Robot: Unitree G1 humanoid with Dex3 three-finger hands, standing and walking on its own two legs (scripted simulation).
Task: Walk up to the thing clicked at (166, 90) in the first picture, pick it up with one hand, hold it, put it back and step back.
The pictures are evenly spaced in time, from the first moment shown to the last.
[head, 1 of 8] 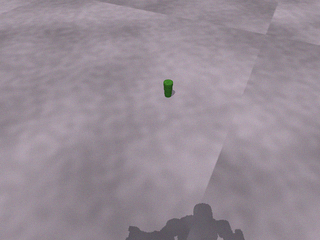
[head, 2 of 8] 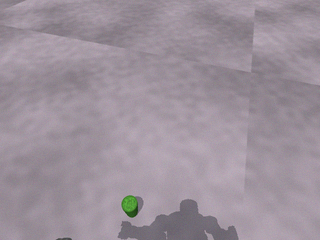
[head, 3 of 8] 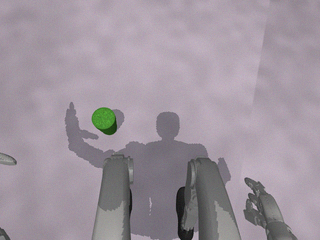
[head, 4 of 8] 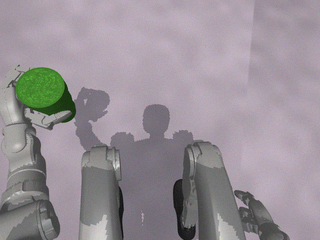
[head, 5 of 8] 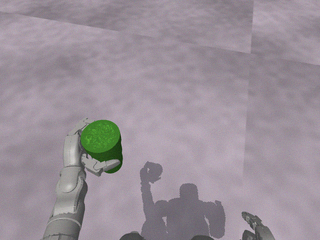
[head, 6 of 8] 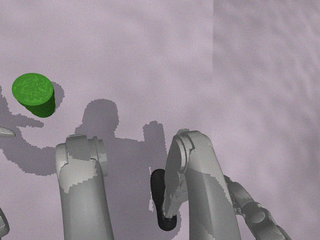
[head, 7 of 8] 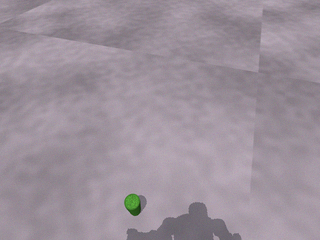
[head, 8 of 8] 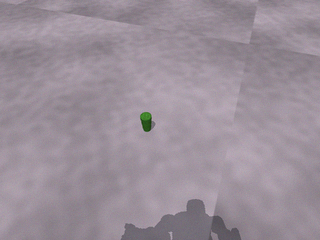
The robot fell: no
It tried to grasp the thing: yes
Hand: left
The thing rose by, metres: 0.68
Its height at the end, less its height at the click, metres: +0.00
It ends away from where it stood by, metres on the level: 0.01
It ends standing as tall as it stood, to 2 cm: yes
